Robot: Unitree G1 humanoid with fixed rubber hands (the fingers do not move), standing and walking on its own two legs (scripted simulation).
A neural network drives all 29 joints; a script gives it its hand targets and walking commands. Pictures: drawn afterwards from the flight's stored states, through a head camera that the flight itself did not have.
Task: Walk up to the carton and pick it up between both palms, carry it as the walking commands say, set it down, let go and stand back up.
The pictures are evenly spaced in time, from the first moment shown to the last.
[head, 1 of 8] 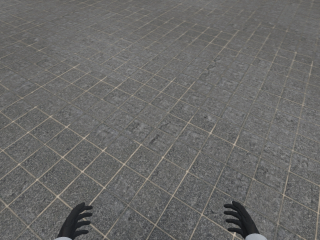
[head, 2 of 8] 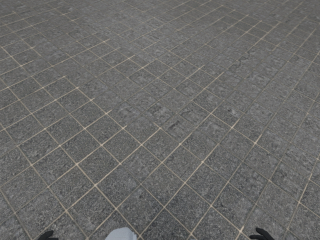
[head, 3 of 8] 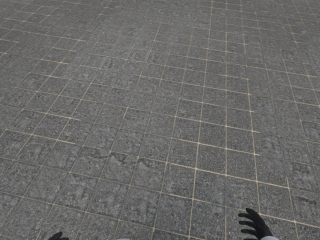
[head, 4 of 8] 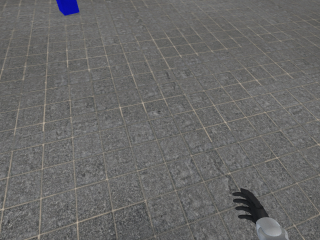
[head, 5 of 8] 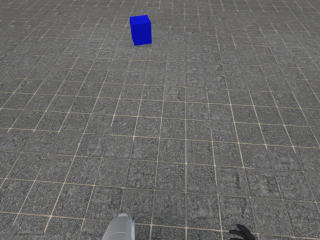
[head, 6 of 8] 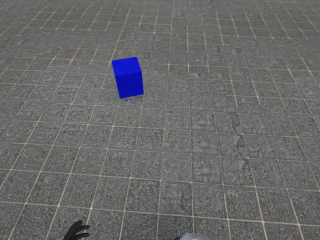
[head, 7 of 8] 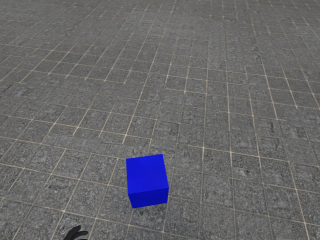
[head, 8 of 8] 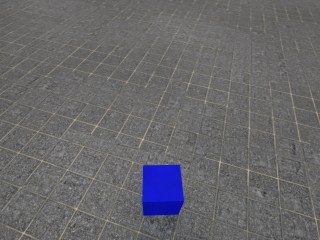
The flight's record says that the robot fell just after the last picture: no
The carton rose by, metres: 0.00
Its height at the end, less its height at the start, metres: +0.00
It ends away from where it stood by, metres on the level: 0.00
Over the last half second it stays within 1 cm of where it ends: yes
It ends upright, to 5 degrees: yes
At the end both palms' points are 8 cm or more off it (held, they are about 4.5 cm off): yes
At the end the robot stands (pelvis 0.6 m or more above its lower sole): yes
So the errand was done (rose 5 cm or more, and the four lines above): no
